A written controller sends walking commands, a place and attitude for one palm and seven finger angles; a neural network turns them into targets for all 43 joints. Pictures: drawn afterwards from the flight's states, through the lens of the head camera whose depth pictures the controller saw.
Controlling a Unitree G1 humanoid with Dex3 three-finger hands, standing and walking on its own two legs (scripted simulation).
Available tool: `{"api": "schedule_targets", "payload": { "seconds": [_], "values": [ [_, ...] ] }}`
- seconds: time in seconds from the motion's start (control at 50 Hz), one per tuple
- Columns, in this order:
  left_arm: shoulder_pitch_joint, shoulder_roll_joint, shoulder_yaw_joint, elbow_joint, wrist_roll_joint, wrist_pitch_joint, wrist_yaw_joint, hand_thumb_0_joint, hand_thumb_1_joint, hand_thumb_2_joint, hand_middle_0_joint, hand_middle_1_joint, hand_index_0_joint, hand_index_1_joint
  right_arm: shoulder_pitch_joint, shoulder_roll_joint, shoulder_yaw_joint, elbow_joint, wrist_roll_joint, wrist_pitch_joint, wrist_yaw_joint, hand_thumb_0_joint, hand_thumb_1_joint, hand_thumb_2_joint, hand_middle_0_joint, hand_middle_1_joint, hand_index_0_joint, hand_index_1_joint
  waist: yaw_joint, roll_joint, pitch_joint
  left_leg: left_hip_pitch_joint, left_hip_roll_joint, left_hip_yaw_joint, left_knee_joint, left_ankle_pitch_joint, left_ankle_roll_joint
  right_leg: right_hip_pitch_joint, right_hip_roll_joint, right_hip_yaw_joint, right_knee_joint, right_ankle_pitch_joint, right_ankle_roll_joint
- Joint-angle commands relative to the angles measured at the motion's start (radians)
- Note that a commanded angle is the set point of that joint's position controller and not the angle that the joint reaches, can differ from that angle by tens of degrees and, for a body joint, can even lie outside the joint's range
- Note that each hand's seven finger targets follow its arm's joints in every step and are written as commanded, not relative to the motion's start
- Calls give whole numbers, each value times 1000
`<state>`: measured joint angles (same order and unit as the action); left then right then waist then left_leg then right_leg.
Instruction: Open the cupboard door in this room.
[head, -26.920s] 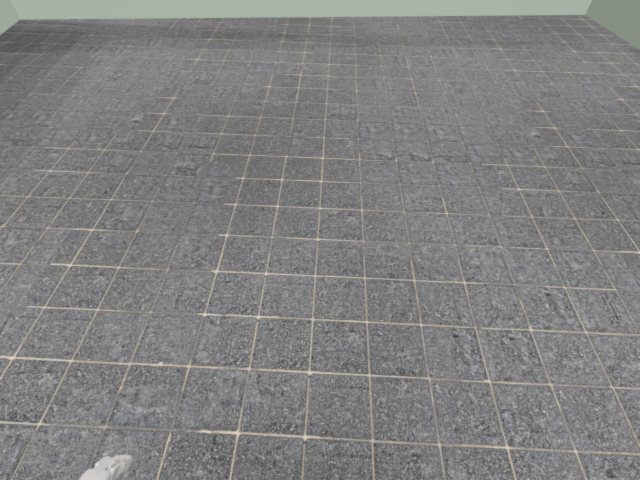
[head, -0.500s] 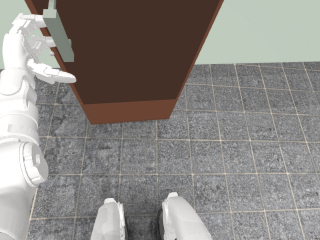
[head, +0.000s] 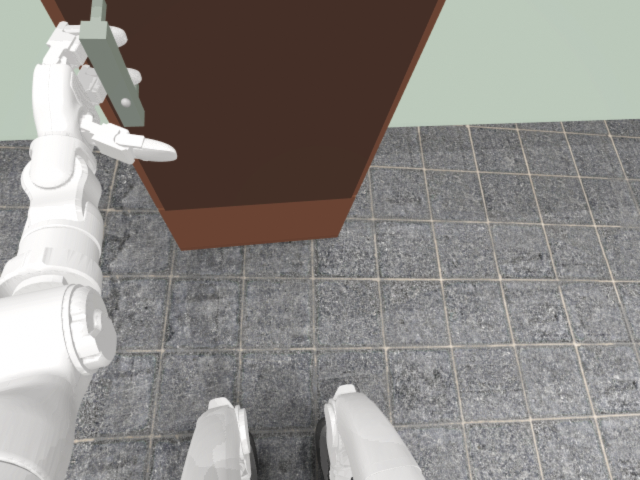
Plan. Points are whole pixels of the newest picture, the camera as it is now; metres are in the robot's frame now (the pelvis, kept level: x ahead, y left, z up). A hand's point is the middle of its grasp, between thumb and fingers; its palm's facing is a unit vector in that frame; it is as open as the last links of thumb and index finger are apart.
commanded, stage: slide the fingers in behind the handle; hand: left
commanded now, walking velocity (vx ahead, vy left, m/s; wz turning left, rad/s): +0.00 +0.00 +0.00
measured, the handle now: (117, 66) +0.60 +0.18 +0.06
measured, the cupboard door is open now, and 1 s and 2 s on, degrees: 0 0 24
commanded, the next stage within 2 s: close the thumb around the handle in 0.42 s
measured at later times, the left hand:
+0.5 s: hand (132, 109) +0.54 +0.16 +0.06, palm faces +0.04 -1.00 +0.00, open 14.0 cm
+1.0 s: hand (137, 105) +0.54 +0.16 +0.06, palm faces +0.04 -1.00 -0.03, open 8.0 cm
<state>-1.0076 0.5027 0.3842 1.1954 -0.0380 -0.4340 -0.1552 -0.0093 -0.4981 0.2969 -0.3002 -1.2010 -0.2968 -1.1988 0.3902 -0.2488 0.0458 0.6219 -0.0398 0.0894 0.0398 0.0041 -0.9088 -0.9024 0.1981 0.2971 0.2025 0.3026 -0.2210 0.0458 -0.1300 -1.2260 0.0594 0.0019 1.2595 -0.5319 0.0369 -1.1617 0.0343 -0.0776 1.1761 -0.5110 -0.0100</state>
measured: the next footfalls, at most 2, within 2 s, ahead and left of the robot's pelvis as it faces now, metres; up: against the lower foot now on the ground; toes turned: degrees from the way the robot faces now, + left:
none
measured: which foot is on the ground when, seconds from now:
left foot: down 0.00-1.00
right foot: down 0.00-1.00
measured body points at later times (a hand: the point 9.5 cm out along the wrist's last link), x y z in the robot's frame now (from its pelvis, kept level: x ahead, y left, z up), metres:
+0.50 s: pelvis +0.00 +0.00 +0.00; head +0.16 +0.02 +0.42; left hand +0.53 +0.22 +0.06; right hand -0.01 -0.26 -0.11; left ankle +0.02 +0.09 -0.63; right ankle +0.02 -0.12 -0.63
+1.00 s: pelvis +0.00 -0.01 +0.00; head +0.16 +0.02 +0.42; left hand +0.54 +0.21 +0.06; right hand -0.02 -0.26 -0.11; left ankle +0.02 +0.09 -0.63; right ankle +0.02 -0.12 -0.63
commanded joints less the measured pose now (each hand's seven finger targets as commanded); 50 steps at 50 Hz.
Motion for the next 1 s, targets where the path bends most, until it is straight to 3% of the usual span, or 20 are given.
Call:
{"api": "schedule_targets", "payload": {
  "seconds": [0.0, 0.02, 0.04, 0.06, 0.1, 0.14, 0.2, 0.28, 0.36, 0.42, 0.46, 0.48, 0.5, 0.56, 0.66, 0.72, 0.76, 0.82, 0.94, 0.98],
  "values": [
    [-413, 180, -6, -153, -6, -47, 2, 0, -500, 300, -300, -1200, -300, -1200, 200, -201, -69, -25, -4, 2, -12, 0, -900, -900, 200, 300, 200, 300, -22, 133, -510, 490, -21, -84, -117, 444, -9, 157, 27, 25, -130, 325, -12],
    [-428, 221, 24, -160, -6, -45, 9, 0, -500, 300, -300, -1200, -300, -1200, 203, -205, -67, -28, -4, 3, -14, 0, -900, -900, 200, 300, 200, 300, -19, 122, -505, 469, -21, -83, -120, 422, -7, 171, 27, 27, -131, 315, -11],
    [-444, 213, 14, -171, -5, -44, 11, 0, -500, 300, -300, -1200, -300, -1200, 198, -200, -65, -33, -4, 1, -15, 0, -900, -900, 200, 300, 200, 300, -23, 127, -507, 455, -26, -76, -118, 412, -3, 184, 26, 33, -134, 320, -9],
    [-440, 261, 56, -182, -2, -53, 18, 0, -500, 300, -300, -1200, -300, -1200, 203, -205, -65, -35, -5, 0, -17, 0, -900, -900, 200, 300, 200, 300, -7, 122, -528, 461, -25, -80, -115, 430, -4, 196, 27, 33, -123, 331, -14],
    [-485, 229, 26, -204, 3, -69, 26, 0, -500, 300, -300, -1200, -300, -1200, 194, -195, -64, -32, -8, -3, -16, 0, -900, -900, 200, 300, 200, 300, -23, 146, -534, 476, -24, -80, -108, 437, -5, 177, 25, 34, -122, 334, -11],
    [-462, 264, 52, -216, 12, -91, 31, 0, -500, 300, -300, -1200, -300, -1200, 195, -197, -65, -36, -9, -6, -15, 0, -900, -900, 200, 300, 200, 300, -6, 159, -557, 486, -24, -81, -109, 452, -8, 193, 26, 36, -116, 340, -14],
    [-468, 188, -14, -200, 16, -93, 24, 0, -500, 300, -300, -1200, -300, -1200, 194, -195, -67, -26, -10, -3, -10, 0, -900, -900, 200, 300, 200, 300, -28, 177, -549, 527, -19, -93, -105, 478, -13, 138, 25, 27, -110, 337, -14],
    [-406, 210, 17, -190, -5, -69, 5, 0, -500, 300, -300, -1200, -300, -1200, 197, -204, -71, -34, -4, 2, -11, 0, -900, -900, 200, 300, 200, 300, -5, 153, -580, 530, -22, -86, -115, 489, -12, 189, 26, 27, -118, 363, -14],
    [-451, 160, -18, -212, -17, -63, 3, 0, -500, 300, -300, -1200, -300, -1200, 198, -197, -72, -32, -3, 3, -14, 0, -900, -900, 200, 300, 200, 300, -23, 146, -545, 525, -23, -87, -116, 475, -8, 172, 25, 27, -125, 356, -12],
    [-451, 186, 12, -235, -22, -82, 17, 0, -500, 300, -300, -1200, -300, -1200, 191, -198, -74, -29, -4, -2, -14, 0, -900, -900, 200, 300, 200, 300, -13, 128, -563, 519, -24, -83, -115, 461, -9, 191, 27, 32, -130, 352, -10],
    [-441, 221, 35, -207, -15, -93, 24, 0, -500, 300, -300, -1200, -300, -1200, 193, -198, -70, -26, -5, -5, -16, 0, -900, -900, 200, 300, 200, 300, -9, 119, -538, 480, -27, -78, -114, 435, -6, 201, 27, 37, -127, 340, -12],
    [-457, 187, 0, -199, -6, -95, 26, 0, -500, 300, -300, -1200, -300, -1200, 187, -193, -68, -25, -5, -5, -15, 0, -900, -900, 200, 300, 200, 300, -23, 124, -522, 474, -28, -78, -113, 423, -5, 185, 25, 37, -128, 330, -10],
    [-446, 197, 8, -172, 2, -91, 30, 0, -500, 300, -300, -1200, -300, -1200, 188, -193, -67, -22, -5, -6, -14, 0, -900, -900, 200, 300, 200, 300, -19, 122, -496, 454, -28, -76, -113, 401, -5, 178, 26, 36, -129, 312, -11],
    [-456, 184, -11, -186, 15, -98, 32, 0, -332, 372, -312, -1218, -312, -1218, 189, -196, -70, -29, -8, -6, -13, 0, -900, -900, 200, 300, 200, 300, -18, 158, -524, 495, -27, -86, -114, 420, -8, 150, 24, 33, -119, 306, -17],
    [-484, 171, -19, -160, 0, -84, 27, 0, -52, 492, -332, -1248, -332, -1248, 189, -201, -68, -27, -7, -9, -15, 0, -900, -900, 200, 300, 200, 300, -35, 147, -518, 487, -26, -90, -114, 387, -6, 134, 25, 30, -124, 276, -14],
    [-491, 217, 13, -168, 0, -79, 30, 0, 116, 564, -344, -1266, -344, -1266, 189, -205, -66, -28, -7, -9, -21, 0, -900, -900, 200, 300, 200, 300, -26, 137, -545, 471, -25, -88, -109, 397, -6, 160, 23, 33, -120, 292, -12],
    [-503, 196, -3, -176, 4, -82, 32, 0, 228, 612, -352, -1278, -352, -1278, 191, -202, -67, -29, -7, -11, -20, 0, -900, -900, 200, 300, 200, 300, -32, 142, -551, 482, -25, -91, -103, 412, -4, 143, 23, 34, -113, 300, -13],
    [-502, 211, 10, -226, 8, -94, 38, 0, 396, 684, -364, -1296, -364, -1296, 194, -201, -71, -25, -11, -11, -17, 0, -900, -900, 200, 300, 200, 300, -16, 176, -614, 527, -24, -92, -98, 466, -9, 163, 22, 35, -109, 337, -13],
    [-458, 227, 14, -177, 10, -67, 29, 0, 732, 828, -388, -1332, -388, -1332, 195, -200, -66, -28, -3, -4, -18, 0, -900, -900, 200, 300, 200, 300, -20, 119, -544, 438, -28, -72, -107, 405, -2, 217, 25, 43, -127, 337, -9],
    [-458, 234, 29, -193, 1, -72, 25, 0, 844, 876, -396, -1344, -396, -1344, 198, -200, -68, -27, -4, -6, -20, 0, -900, -900, 200, 300, 200, 300, -13, 131, -567, 460, -28, -74, -108, 433, -2, 224, 26, 42, -124, 357, -10]
  ]
}}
